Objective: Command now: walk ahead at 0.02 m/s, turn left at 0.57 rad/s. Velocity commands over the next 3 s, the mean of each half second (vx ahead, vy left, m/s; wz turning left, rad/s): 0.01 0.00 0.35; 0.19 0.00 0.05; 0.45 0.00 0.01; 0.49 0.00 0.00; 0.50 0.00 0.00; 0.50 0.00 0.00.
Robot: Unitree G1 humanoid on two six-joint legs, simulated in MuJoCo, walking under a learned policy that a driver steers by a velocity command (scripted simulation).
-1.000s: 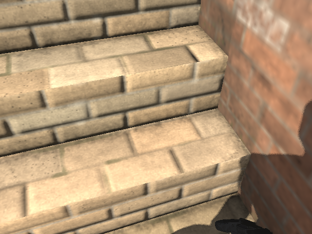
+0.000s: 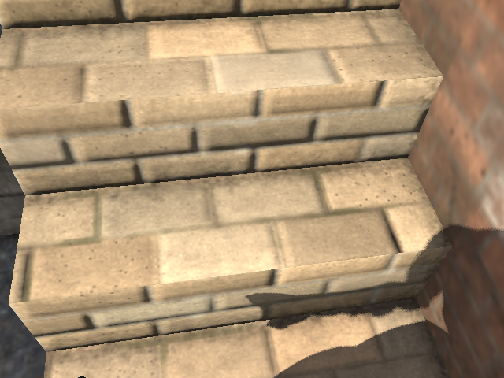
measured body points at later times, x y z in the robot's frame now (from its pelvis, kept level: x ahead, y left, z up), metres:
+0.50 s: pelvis -0.02 -0.15 -0.04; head +0.01 -0.13 +0.41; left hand +0.13 +0.11 -0.15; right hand +0.16 -0.40 -0.12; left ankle +0.01 -0.06 -0.67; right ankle -0.04 -0.30 -0.51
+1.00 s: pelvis -0.02 -0.19 -0.14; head -0.02 -0.22 +0.31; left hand -0.24 -0.12 -0.26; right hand +0.16 -0.32 -0.28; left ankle +0.06 -0.01 -0.52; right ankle -0.11 -0.38 -0.88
